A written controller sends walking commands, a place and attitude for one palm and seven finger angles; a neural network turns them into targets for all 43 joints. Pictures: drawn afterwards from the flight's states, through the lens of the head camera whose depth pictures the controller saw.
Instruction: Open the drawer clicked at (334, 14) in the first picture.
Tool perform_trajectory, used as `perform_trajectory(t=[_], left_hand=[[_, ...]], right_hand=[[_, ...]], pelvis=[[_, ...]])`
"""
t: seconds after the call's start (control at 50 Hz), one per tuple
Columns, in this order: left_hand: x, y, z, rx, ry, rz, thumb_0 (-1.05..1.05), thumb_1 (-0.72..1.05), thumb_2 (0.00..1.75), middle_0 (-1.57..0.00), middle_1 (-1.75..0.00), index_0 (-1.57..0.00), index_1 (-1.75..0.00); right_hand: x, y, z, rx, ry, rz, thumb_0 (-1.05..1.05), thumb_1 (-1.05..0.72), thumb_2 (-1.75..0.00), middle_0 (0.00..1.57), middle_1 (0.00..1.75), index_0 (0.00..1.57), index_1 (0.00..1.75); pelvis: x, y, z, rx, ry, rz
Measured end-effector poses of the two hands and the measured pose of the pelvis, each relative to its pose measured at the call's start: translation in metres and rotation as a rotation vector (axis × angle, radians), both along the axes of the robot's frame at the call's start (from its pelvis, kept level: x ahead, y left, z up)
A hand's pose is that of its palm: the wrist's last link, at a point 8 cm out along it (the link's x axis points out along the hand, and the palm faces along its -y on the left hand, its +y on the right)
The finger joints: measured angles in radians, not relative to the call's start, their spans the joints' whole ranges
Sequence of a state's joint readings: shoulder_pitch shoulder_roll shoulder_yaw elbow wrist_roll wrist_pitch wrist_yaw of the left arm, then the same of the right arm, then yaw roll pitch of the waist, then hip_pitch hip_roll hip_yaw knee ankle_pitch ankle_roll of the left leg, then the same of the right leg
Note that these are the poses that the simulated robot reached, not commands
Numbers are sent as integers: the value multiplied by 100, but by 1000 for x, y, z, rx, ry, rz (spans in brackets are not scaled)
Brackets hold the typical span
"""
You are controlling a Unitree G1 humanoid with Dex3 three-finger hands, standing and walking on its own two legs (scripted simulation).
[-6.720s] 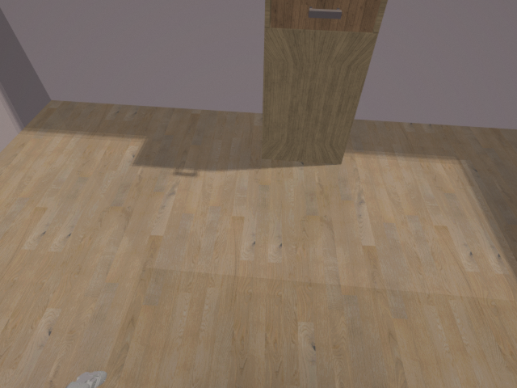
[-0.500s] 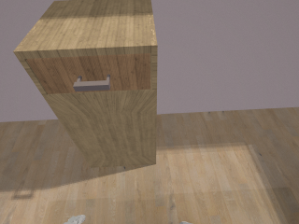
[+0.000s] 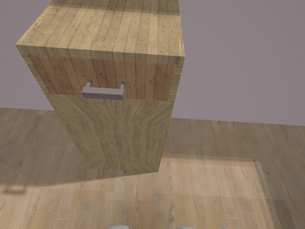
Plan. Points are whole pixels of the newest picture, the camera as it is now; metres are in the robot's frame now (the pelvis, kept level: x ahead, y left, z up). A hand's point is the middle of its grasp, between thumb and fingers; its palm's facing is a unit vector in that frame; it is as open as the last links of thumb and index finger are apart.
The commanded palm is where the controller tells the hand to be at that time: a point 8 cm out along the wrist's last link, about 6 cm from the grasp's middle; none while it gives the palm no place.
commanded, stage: come to a stop and stand still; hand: left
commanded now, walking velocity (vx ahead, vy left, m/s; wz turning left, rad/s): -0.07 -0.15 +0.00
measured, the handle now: (105, 88) +0.49 +0.20 +0.05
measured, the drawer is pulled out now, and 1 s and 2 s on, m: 0.00 0.00 0.00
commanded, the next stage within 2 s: look again from close up in 1.54 s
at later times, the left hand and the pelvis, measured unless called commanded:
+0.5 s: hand out of the picture -0.01 +0.12 -0.16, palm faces +0.00 -0.97 -0.24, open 7.3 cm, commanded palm none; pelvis -0.04 -0.06 +0.00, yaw -1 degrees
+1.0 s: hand out of the picture -0.03 +0.08 -0.17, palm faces +0.03 -0.99 -0.17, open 7.3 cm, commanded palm none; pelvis -0.02 -0.07 +0.01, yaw -1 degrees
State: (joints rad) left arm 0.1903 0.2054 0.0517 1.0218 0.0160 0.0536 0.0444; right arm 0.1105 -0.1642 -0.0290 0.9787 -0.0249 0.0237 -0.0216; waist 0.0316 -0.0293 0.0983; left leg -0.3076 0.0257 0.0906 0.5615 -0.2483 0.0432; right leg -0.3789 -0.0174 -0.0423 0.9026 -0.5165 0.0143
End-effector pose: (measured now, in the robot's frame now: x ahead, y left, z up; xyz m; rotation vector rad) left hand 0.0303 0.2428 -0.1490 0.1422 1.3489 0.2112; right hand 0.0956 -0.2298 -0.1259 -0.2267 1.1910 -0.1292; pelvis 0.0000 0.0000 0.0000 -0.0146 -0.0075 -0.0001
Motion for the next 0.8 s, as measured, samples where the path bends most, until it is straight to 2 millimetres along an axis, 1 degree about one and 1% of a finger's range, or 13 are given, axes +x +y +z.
perform_trajectory(t=[0.1, 0.16, 0.2, 0.26, 0.32, 0.36, 0.44, 0.52, 0.58, 0.62, 0.7, 0.74, 0.8], left_hand=[[-5, 6, 7, 6, -2, -12, 0, 91, 90, -20, -30, -20, -30], [-10, 3, 11, 11, 3, -25, 0, 91, 90, -20, -30, -20, -30], [-13, -2, 13, 14, 4, -39, 0, 91, 90, -20, -30, -20, -30], [-16, -14, 17, 22, -6, -59, 0, 91, 90, -20, -30, -20, -30], [-21, -30, 18, 38, -34, -75, 0, 91, 90, -20, -30, -20, -30], [-28, -43, 20, 45, -38, -80, 0, 91, 90, -20, -30, -20, -30], [-41, -68, 26, 24, -29, -81, 0, 91, 90, -20, -30, -20, -30], [-51, -82, 19, 10, 0, -72, 1, 93, 90, -20, -30, -20, -30], [-57, -90, 16, -2, 17, -60, 1, 93, 90, -20, -30, -20, -30], [-62, -94, 15, -12, 31, -55, 1, 93, 90, -20, -30, -20, -30], [-70, -102, 13, -31, 65, -44, 1, 93, 90, -20, -30, -20, -30], [-73, -105, 12, -40, 80, -39, 1, 92, 90, -20, -30, -20, -30], [-74, -109, 11, -51, 96, -31, 1, 92, 90, -20, -30, -20, -30]], right_hand=[[-1, 6, 9, 6, -25, -1, 0, -91, -90, 20, 30, 20, 29], [-11, 3, 9, 17, -31, -19, 0, -91, -90, 20, 30, 21, 29], [-22, -2, 7, 28, -24, -34, 0, -90, -90, 21, 30, 21, 29], [-45, -14, 0, 48, 2, -59, 0, -90, -90, 21, 30, 21, 29], [-72, -32, -12, 68, 41, -90, 0, -91, -90, 21, 30, 21, 29], [-91, -44, -21, 80, 77, -110, 0, -91, -90, 21, 30, 21, 29], [-128, -58, -22, 86, 160, -127, 0, -91, -90, 20, 30, 20, 29], [-162, -66, -24, 75, 224, -146, 0, -91, -90, 20, 30, 20, 29], [-183, -66, -22, 76, 289, -148, 0, -91, -90, 20, 30, 20, 29], [-194, -65, -20, 79, 326, -151, 0, -91, -90, 20, 30, 20, 29], [-205, -61, -18, 88, 371, -155, 0, -91, -90, 20, 30, 20, 29], [-206, -58, -17, 92, 379, -157, 0, -91, -90, 20, 30, 20, 29], [-200, -53, -17, 97, 376, -156, 0, -91, -90, 20, 30, 20, 29]], pelvis=[[-7, -1, 7, -3, 13, -9], [-12, -6, 9, -3, 15, -15], [-17, -10, 9, -2, 14, -18], [-25, -20, 8, 4, 11, -16], [-33, -35, 3, 29, 8, -15], [-38, -43, 1, 29, -3, -12], [-40, -56, 7, 30, -10, -15], [-40, -65, 4, 17, -16, -9], [-42, -71, 5, 18, -23, -8], [-42, -74, 6, 16, -24, -7], [-41, -77, 6, 14, -20, -6], [-39, -77, 6, 14, -17, -6], [-34, -76, 6, 15, -12, -6]])
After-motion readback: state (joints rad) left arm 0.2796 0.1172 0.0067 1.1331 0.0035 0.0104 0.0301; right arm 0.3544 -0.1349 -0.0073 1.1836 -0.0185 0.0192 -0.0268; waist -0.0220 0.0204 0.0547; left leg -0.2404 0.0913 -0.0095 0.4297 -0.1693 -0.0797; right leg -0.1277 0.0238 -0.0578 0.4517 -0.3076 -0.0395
